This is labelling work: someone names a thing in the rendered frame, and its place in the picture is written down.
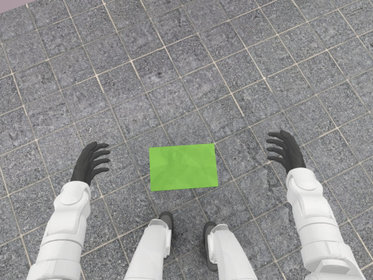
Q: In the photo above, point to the robot right forearm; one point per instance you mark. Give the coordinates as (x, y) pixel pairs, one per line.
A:
(323, 248)

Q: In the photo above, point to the right robot thigh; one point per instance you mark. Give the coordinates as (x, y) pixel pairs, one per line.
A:
(231, 260)

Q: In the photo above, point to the robot left hand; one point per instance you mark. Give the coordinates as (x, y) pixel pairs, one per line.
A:
(84, 169)

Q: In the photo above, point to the robot left forearm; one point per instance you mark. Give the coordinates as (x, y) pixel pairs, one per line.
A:
(62, 243)

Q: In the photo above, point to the robot right hand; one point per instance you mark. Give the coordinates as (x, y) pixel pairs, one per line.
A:
(292, 156)

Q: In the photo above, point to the robot thigh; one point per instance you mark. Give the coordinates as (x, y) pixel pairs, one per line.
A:
(147, 261)
(231, 260)

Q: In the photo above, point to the carton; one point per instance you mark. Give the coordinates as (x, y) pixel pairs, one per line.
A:
(183, 167)

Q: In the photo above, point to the left robot thigh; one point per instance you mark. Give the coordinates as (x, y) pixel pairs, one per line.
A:
(147, 261)

